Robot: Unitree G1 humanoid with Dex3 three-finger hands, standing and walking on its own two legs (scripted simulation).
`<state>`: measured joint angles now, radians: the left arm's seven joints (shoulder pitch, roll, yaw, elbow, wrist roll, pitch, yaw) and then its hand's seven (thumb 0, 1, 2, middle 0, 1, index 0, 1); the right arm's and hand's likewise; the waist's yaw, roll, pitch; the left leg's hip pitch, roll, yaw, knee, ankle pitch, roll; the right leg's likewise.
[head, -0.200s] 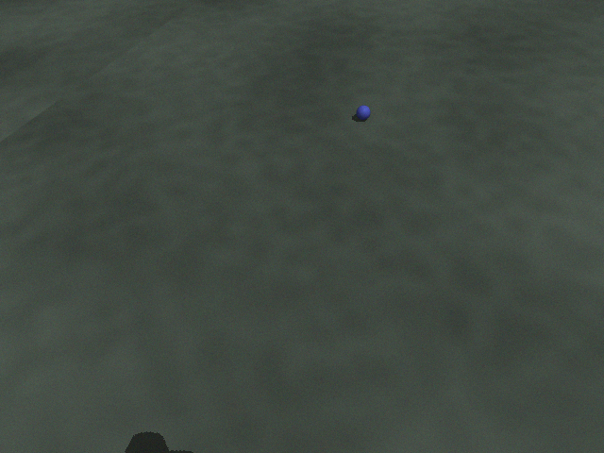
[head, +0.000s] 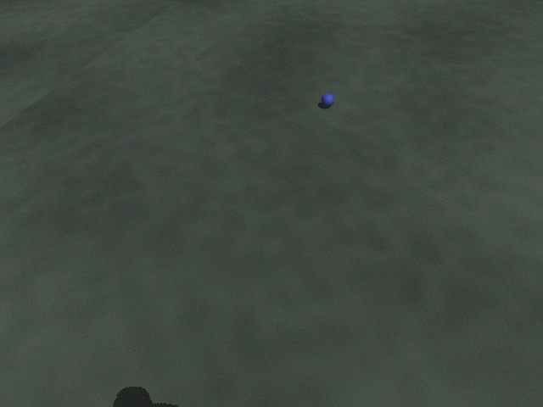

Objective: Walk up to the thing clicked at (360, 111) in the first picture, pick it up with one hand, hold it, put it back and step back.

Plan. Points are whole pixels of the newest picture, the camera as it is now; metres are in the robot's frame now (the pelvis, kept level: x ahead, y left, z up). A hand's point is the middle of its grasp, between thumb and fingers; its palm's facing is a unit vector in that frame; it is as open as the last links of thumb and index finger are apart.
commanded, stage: stand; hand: left
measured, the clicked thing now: (327, 100) +2.01 -0.32 -0.74
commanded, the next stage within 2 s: walk up in 0.92 s
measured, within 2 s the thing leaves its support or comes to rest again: neither
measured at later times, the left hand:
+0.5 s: hand out of the picture +0.08 +0.25 -0.16, palm faces -0.02 -0.94 -0.34, open 7.4 cm
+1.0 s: hand out of the picture +0.08 +0.26 -0.15, palm faces -0.08 -0.94 -0.33, open 7.4 cm
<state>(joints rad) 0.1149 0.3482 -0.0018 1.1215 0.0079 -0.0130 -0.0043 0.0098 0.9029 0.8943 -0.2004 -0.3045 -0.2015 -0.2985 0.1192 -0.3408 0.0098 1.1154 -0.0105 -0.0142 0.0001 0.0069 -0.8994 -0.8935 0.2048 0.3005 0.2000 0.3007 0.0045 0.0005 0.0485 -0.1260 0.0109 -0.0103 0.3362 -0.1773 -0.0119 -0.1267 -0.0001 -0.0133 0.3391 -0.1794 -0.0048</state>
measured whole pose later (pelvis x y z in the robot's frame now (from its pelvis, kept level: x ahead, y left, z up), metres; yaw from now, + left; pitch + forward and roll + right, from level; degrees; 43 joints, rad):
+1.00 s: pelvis +0.01 +0.01 +0.00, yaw -4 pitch +0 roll +1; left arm 0.21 0.36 0.03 1.06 0.01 -0.01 -0.05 0.01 0.90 0.89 -0.20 -0.30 -0.20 -0.30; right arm 0.12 -0.37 -0.04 1.02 -0.04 -0.03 0.06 0.01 -0.90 -0.89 0.21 0.30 0.20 0.30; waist 0.01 0.00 0.02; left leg -0.17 0.01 0.07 0.44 -0.39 0.04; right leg -0.21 0.00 0.06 0.46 -0.30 -0.01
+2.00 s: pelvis +0.54 -0.05 -0.01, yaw -45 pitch +0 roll +1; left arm 0.21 0.51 0.07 0.90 -0.02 -0.03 -0.01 0.01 0.90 0.89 -0.20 -0.30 -0.20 -0.30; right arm 0.33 -0.47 -0.13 0.80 -0.05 0.01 0.11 0.01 -0.90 -0.89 0.20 0.30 0.20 0.30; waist -0.15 0.04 0.03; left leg -0.14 -0.04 0.25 0.41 -0.30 0.10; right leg -0.62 -0.09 -0.12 0.88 -0.22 -0.01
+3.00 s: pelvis +1.08 -0.10 -0.05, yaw -70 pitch -1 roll -1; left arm 0.32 0.47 0.07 0.83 0.04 -0.07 0.10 0.01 0.89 0.89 -0.21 -0.31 -0.21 -0.30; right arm 0.22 -0.48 -0.11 0.75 -0.07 0.10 0.11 0.01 -0.90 -0.89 0.20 0.30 0.20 0.30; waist -0.02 0.14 0.06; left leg -0.59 0.11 -0.07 1.13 -0.43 0.00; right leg -0.49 -0.10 0.00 0.79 -0.31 -0.01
